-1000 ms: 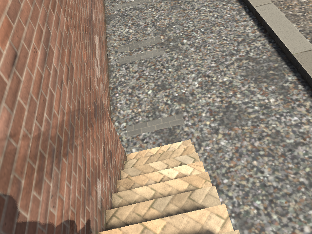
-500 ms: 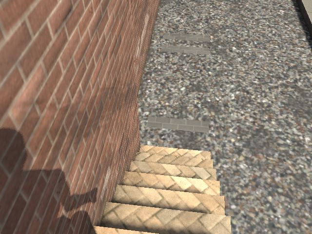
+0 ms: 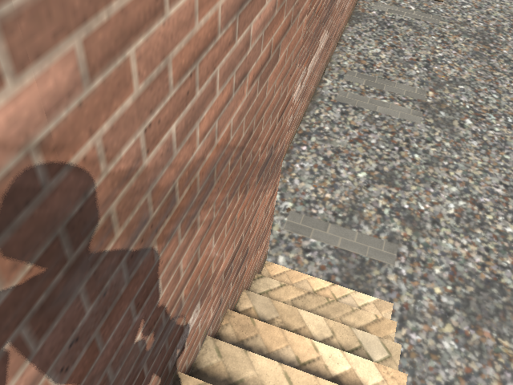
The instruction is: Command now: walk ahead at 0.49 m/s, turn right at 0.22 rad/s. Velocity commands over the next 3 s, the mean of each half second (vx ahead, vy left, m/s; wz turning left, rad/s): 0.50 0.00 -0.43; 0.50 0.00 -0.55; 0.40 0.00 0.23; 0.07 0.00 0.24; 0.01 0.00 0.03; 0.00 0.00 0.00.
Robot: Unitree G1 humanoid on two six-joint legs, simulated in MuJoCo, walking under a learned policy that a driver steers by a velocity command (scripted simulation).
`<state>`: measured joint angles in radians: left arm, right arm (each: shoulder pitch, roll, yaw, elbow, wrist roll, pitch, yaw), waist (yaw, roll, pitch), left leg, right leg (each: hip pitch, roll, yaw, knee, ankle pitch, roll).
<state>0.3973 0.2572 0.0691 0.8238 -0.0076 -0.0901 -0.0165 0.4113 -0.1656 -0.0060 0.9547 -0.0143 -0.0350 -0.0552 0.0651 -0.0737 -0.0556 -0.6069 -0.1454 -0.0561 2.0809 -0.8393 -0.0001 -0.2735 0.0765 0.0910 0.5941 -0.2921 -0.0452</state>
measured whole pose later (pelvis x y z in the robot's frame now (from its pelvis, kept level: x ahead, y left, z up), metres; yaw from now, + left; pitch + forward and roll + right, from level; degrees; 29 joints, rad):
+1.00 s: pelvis +0.51 -0.09 -0.43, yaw -34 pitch +1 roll -1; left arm 0.52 0.14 0.04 0.90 0.00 -0.01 0.02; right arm 0.13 -0.23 -0.08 0.78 0.00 -0.06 -0.04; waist 0.02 0.05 -0.01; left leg -0.82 0.07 -0.16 1.19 0.13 -0.02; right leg -0.38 0.18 0.14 0.86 -0.48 -0.07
